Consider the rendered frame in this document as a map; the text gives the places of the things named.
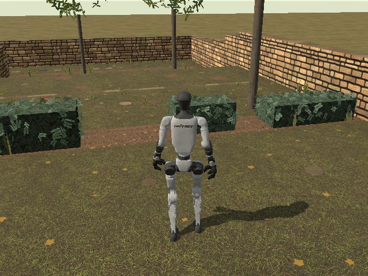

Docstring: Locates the left robot upper arm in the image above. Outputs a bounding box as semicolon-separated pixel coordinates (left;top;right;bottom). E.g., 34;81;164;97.
158;116;172;147

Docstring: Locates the robot left forearm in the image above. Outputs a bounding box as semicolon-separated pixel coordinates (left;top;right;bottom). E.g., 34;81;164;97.
154;139;164;160

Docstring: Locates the robot head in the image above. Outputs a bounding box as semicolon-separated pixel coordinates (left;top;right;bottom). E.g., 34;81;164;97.
174;91;194;119

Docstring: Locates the left robot hand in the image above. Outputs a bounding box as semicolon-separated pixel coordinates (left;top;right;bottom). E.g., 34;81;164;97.
152;158;166;171

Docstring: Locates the right robot hand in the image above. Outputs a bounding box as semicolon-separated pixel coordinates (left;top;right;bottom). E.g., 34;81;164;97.
204;165;217;179

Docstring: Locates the robot right foot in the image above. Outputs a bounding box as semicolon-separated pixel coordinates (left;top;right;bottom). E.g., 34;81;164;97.
193;219;201;233

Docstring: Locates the right robot upper arm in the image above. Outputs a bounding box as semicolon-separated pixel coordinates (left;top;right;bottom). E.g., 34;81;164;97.
196;116;210;148

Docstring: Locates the robot right forearm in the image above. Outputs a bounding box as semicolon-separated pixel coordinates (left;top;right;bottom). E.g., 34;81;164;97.
204;140;216;166

